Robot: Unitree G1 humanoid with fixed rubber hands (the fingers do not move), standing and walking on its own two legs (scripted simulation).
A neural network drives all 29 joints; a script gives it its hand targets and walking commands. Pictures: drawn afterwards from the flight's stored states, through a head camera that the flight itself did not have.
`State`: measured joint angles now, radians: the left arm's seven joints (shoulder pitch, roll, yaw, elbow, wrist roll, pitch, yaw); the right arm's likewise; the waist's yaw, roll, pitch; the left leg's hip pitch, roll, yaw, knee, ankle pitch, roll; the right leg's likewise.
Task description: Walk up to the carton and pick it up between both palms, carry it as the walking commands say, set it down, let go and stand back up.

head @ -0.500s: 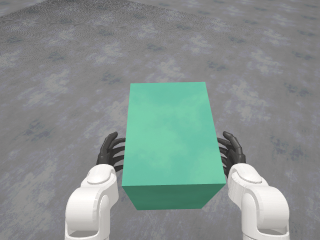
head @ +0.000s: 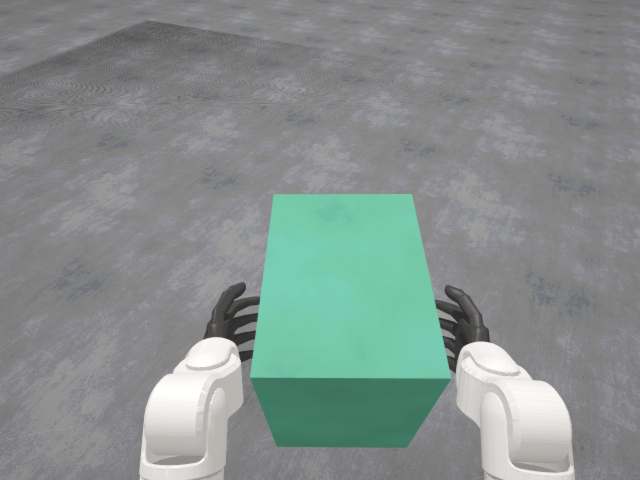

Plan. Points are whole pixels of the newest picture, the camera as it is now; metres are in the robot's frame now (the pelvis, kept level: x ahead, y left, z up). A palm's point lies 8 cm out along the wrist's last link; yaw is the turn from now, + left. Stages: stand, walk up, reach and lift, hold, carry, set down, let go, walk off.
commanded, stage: carry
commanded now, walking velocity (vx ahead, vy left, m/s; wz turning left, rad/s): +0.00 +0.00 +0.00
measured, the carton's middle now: (342, 324) +0.33 +0.00 +0.05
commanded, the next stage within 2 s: hold in 0.98 s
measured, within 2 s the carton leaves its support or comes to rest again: neither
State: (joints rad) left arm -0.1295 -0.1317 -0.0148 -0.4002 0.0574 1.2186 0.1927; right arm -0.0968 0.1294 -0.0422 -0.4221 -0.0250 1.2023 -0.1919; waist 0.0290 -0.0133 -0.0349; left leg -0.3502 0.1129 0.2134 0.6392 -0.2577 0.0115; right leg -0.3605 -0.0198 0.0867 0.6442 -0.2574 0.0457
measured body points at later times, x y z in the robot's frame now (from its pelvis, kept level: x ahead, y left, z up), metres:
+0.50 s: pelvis -0.01 +0.00 +0.00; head -0.01 +0.00 +0.45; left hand +0.26 +0.13 +0.09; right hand +0.26 -0.14 +0.08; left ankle +0.06 +0.12 -0.72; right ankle +0.06 -0.15 -0.72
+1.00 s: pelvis -0.01 +0.00 +0.00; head -0.01 +0.00 +0.45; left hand +0.26 +0.13 +0.09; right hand +0.26 -0.14 +0.08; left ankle +0.06 +0.12 -0.72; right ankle +0.06 -0.15 -0.72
